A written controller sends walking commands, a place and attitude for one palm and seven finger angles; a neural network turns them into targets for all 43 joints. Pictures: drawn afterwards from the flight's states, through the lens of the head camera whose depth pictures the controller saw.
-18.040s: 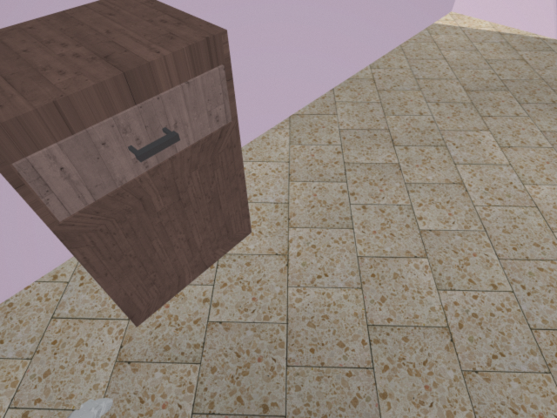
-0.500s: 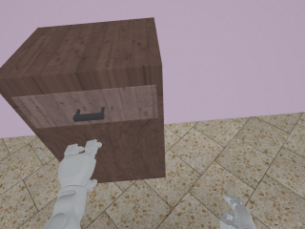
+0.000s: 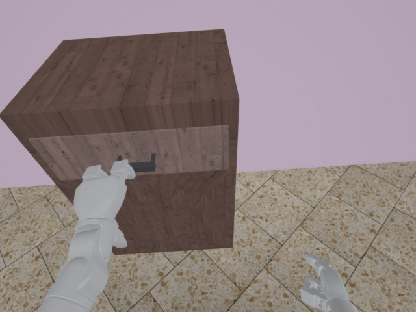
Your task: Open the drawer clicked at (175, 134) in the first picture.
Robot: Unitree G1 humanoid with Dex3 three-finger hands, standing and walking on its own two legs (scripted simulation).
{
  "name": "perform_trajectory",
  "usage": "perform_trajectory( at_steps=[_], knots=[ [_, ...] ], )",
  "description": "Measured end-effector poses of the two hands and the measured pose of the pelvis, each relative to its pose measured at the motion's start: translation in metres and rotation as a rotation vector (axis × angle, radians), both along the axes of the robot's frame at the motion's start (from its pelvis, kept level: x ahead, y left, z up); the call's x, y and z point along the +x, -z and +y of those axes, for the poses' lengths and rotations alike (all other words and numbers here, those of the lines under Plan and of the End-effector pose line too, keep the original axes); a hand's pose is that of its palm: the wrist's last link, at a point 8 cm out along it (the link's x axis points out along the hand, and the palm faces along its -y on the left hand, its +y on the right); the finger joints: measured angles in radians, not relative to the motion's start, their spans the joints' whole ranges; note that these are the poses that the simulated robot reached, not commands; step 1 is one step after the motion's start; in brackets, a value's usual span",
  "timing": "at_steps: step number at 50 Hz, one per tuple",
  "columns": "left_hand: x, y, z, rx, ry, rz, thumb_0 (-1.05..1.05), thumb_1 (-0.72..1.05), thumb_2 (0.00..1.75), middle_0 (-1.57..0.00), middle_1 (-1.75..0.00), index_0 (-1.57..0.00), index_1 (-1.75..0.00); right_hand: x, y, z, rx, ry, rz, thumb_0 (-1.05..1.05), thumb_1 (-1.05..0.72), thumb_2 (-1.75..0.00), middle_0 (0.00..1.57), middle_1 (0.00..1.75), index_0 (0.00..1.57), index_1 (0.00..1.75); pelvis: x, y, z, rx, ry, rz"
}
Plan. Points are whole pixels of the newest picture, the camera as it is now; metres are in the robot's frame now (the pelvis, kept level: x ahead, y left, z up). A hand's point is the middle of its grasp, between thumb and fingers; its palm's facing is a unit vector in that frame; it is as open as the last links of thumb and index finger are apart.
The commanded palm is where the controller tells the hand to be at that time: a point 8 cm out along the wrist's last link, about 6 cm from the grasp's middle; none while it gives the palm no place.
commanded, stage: raise the hand with hooked fingers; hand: left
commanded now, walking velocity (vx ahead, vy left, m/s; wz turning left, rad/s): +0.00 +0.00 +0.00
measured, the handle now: (135, 162) +0.50 +0.28 -0.06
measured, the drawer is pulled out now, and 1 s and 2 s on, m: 0.00 0.00 0.00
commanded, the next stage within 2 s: move the hooked fingers above the handle in 0.60 s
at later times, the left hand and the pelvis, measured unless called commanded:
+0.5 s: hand (121, 184) +0.32 +0.22 +0.08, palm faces +0.05 -0.09 -0.99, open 13.9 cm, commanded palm +0.30 +0.23 +0.14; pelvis +0.02 -0.02 +0.01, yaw +1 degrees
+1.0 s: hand (119, 182) +0.34 +0.24 +0.06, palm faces +0.00 -0.06 -1.00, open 13.9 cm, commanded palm +0.33 +0.24 +0.12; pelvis +0.02 -0.02 +0.00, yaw +1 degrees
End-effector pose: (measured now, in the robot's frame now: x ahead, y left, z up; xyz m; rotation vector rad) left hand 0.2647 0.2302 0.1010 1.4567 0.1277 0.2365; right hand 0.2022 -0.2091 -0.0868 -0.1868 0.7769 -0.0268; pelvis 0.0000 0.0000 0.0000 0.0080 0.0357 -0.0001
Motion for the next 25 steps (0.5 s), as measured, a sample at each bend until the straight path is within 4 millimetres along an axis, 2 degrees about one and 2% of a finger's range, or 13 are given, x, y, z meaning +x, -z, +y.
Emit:
perform_trajectory(
  at_steps=[6, 13, 18, 25],
  knots=[
    [0.014, -0.016, 0.008, 0.014, -0.004, 0.004, 0.0, -0.47, 0.31, -0.32, -1.18, -0.32, -1.18, 0.011, -0.001, 0.003, 0.001, -0.025, 0.011, 0.01, -0.9, -0.9, 0.2, 0.3, 0.2, 0.3, 0.008, -0.004, -0.004, -0.002, -0.012, -0.003],
    [0.032, -0.036, 0.013, 0.032, -0.004, 0.01, 0.0, -0.49, 0.3, -0.32, -1.2, -0.32, -1.2, 0.011, 0.005, -0.01, -0.009, -0.013, 0.053, 0.01, -0.9, -0.9, 0.2, 0.3, 0.2, 0.3, 0.015, -0.006, -0.009, -0.002, -0.021, 0.001],
    [0.039, -0.034, 0.006, 0.011, 0.017, 0.045, 0.0, -0.49, 0.3, -0.32, -1.2, -0.32, -1.2, 0.005, 0.008, -0.026, -0.015, 0.01, 0.08, 0.01, -0.9, -0.9, 0.2, 0.3, 0.2, 0.3, 0.02, -0.007, -0.013, 0.0, -0.017, 0.012],
    [0.037, -0.029, -0.009, 0.01, 0.071, 0.025, 0.0, -0.49, 0.3, -0.32, -1.2, -0.32, -1.2, -0.002, 0.014, -0.043, -0.033, 0.035, 0.111, 0.01, -0.9, -0.9, 0.2, 0.3, 0.2, 0.3, 0.023, -0.006, -0.019, 0.003, -0.014, 0.025]
  ],
)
